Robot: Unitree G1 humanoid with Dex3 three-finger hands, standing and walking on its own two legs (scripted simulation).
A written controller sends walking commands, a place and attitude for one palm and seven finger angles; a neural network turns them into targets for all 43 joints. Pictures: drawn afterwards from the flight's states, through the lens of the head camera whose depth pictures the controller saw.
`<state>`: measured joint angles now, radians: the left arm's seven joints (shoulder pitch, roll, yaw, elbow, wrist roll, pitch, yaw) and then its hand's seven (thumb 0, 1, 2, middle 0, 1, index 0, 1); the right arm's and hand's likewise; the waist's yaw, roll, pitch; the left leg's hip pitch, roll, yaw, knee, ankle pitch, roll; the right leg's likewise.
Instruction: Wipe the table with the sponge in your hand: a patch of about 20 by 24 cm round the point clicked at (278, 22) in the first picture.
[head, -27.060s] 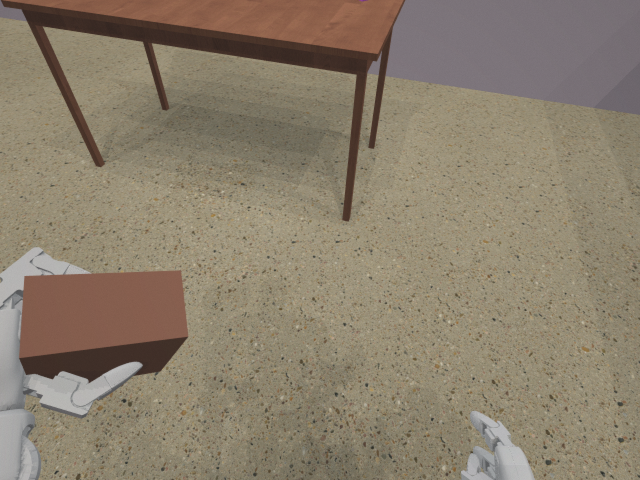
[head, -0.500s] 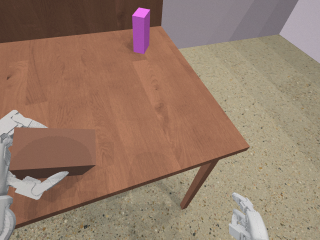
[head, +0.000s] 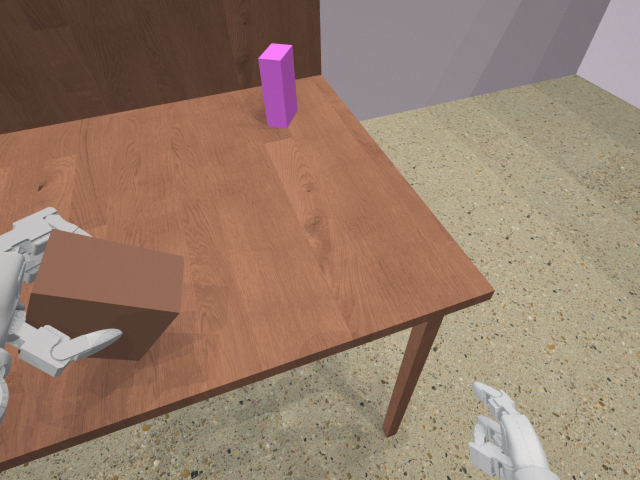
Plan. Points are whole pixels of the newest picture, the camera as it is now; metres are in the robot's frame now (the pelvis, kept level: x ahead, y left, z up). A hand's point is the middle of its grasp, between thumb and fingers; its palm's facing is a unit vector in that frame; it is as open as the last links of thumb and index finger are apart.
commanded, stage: turn the palm down, sponge in hand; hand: left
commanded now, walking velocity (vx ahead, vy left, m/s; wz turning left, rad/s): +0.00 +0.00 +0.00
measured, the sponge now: (122, 307) +0.25 +0.23 +0.14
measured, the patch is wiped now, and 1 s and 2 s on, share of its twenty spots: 0.00 0.00 0.00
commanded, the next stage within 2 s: move the sponge above the wiping area in 1.94 s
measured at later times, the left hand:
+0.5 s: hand (96, 294) +0.23 +0.23 +0.19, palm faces +0.28 -0.50 -0.82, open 10.3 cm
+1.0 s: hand (58, 291) +0.23 +0.26 +0.20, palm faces +0.27 -0.24 -0.93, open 10.3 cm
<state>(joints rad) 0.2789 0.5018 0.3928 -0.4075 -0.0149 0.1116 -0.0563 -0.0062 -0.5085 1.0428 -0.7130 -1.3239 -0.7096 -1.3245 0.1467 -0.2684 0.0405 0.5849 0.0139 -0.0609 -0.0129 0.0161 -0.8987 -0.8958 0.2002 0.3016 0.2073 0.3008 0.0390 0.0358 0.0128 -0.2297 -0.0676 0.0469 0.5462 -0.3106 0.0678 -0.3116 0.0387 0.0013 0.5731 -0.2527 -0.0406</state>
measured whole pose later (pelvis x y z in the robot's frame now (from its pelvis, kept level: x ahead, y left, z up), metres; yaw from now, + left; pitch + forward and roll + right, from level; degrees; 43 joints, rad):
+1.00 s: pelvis +0.00 -0.04 +0.00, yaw +1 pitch -2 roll +1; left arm 0.19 0.69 0.23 -0.43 0.45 0.39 -0.04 0.00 -0.51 1.04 -0.72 -1.31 -0.72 -1.32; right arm 0.08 -0.28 0.05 0.58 0.06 0.02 -0.11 0.02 -0.90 -0.90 0.20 0.30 0.20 0.30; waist 0.10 0.10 -0.01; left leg -0.22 -0.03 0.01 0.58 -0.33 0.01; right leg -0.29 0.07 -0.04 0.60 -0.28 -0.10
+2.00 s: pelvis -0.01 -0.03 +0.01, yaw +1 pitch -4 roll +2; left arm 0.04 0.65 0.02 -0.37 0.80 0.47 -0.15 0.00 -0.51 1.04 -0.72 -1.31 -0.72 -1.32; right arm -0.03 -0.27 0.07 0.65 0.05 0.04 -0.07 0.02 -0.90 -0.90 0.20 0.30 0.20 0.30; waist 0.15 0.12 0.03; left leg -0.13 -0.05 0.02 0.44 -0.24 0.03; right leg -0.22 0.06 -0.02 0.48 -0.20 -0.09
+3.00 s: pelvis -0.01 -0.03 +0.01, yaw +0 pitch -4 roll +1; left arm 0.02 0.57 -0.03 -0.24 0.84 0.45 -0.10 0.00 -0.51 1.05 -0.72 -1.32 -0.72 -1.32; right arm -0.01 -0.28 0.04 0.67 0.05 0.02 -0.08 0.02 -0.90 -0.90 0.20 0.30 0.20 0.30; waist 0.13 0.12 0.02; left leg -0.12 -0.04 0.02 0.43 -0.24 0.02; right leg -0.21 0.06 -0.01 0.47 -0.19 -0.09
